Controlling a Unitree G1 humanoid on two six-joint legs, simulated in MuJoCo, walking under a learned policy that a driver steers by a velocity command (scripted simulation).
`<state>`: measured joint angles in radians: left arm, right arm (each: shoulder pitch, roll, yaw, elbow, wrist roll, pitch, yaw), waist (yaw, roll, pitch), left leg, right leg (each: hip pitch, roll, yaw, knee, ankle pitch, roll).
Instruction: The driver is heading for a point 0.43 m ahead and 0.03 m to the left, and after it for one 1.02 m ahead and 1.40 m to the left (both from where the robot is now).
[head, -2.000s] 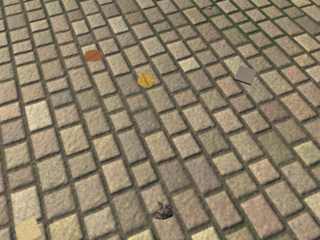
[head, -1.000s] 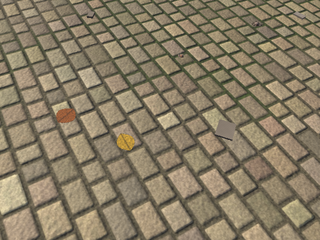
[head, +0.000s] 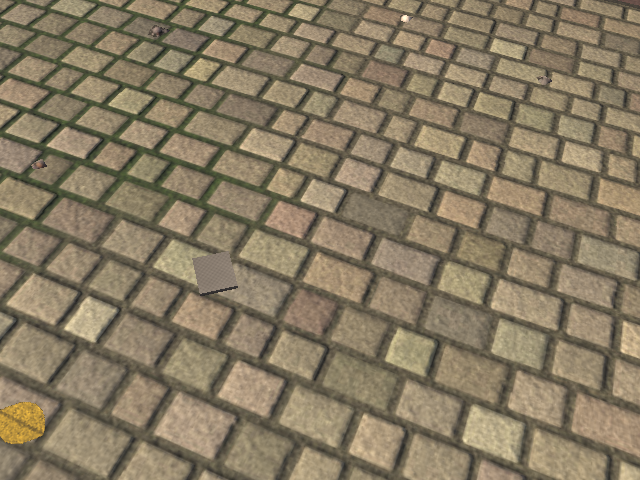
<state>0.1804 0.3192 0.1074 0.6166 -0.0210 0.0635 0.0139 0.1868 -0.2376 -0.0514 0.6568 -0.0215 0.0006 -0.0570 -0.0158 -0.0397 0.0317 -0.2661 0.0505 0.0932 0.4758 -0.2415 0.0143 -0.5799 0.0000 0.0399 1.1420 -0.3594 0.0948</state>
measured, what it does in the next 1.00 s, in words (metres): walks ahead: right foot, then left foot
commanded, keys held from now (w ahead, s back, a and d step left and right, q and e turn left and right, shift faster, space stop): e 0.02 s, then no key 0.30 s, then w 0.58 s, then w+q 0.10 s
